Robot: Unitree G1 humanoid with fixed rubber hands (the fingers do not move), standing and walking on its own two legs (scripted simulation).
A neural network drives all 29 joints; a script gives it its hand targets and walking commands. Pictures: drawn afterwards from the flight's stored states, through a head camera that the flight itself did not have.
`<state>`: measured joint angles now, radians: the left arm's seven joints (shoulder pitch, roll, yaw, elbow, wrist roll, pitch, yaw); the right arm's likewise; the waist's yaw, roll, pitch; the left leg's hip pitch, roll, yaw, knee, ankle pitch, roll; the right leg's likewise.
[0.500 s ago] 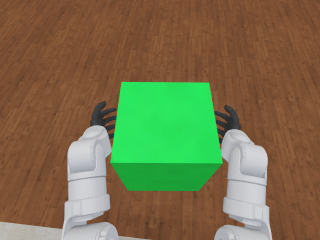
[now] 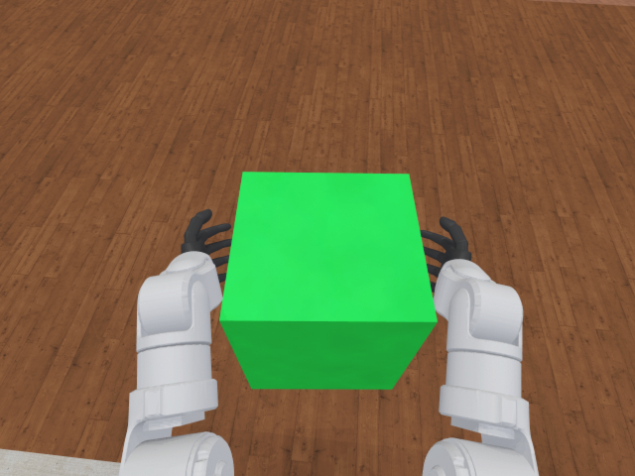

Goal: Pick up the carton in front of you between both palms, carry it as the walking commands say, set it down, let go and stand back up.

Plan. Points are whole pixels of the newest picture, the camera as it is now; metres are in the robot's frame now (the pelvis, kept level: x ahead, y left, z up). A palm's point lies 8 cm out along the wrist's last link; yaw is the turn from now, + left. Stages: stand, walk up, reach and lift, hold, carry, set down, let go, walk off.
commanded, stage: carry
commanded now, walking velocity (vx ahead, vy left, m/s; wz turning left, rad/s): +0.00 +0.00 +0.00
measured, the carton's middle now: (323, 290) +0.35 +0.00 +0.05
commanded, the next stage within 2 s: none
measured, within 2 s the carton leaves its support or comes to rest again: neither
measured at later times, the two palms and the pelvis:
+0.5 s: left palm (187, 285) +0.30 +0.16 +0.12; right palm (452, 291) +0.30 -0.15 +0.12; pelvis -0.03 +0.01 +0.00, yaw +0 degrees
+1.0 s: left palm (180, 293) +0.29 +0.16 +0.12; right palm (450, 300) +0.29 -0.14 +0.12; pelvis -0.04 +0.01 +0.00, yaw +0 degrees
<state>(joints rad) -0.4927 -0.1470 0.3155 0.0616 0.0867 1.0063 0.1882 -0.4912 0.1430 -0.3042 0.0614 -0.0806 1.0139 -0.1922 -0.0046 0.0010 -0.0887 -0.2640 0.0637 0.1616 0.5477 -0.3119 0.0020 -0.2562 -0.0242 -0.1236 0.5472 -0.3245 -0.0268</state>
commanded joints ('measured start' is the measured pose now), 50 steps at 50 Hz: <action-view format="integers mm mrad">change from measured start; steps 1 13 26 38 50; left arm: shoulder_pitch -586 -616 -619 -618 -621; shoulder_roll -753 -771 -773 -772 -773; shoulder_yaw -566 -564 -566 -565 -563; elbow -29 -17 -21 -19 -16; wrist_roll -141 -148 -149 -148 -148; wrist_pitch -5 -2 -2 -1 0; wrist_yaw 1 0 -1 0 0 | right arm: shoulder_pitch -609 -628 -630 -630 -631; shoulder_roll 756 770 771 769 769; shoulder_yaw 566 552 554 553 550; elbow -39 -20 -25 -24 -22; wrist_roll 145 140 140 139 137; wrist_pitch -15 -10 -10 -9 -8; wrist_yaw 1 -1 0 0 -1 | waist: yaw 2 1 2 3 3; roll -1 1 2 1 2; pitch -308 -308 -319 -320 -320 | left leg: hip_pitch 114 104 95 88 82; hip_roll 107 107 108 108 108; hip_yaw -100 -106 -112 -116 -119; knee -53 -70 -75 -81 -88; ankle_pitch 319 272 262 247 235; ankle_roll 13 19 25 28 32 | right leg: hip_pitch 95 74 65 56 49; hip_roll -130 -130 -129 -130 -130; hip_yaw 109 113 114 116 117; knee -66 -81 -80 -83 -86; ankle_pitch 363 305 284 269 253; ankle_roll -12 -13 -12 -11 -9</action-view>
